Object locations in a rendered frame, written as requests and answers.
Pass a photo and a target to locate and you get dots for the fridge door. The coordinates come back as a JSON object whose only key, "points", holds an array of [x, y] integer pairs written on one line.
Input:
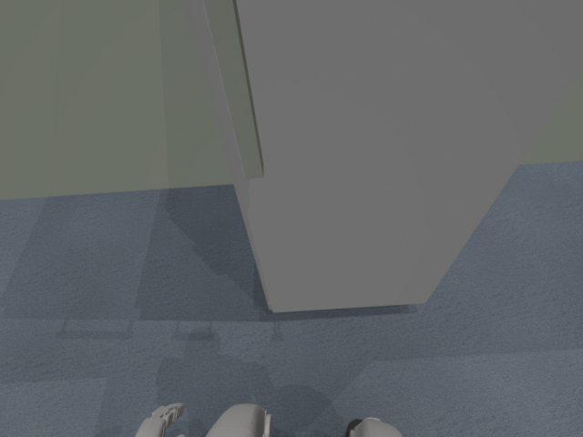
{"points": [[387, 128]]}

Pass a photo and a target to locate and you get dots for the right robot shin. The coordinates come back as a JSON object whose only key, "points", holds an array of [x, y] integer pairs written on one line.
{"points": [[369, 419]]}

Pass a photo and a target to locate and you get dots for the left robot hand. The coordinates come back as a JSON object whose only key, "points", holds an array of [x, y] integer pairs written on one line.
{"points": [[161, 419]]}

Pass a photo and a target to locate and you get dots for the handle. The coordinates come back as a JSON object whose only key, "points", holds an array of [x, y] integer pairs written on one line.
{"points": [[226, 33]]}

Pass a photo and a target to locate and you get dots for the robot left thigh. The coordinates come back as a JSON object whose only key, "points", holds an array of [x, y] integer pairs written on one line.
{"points": [[243, 420]]}

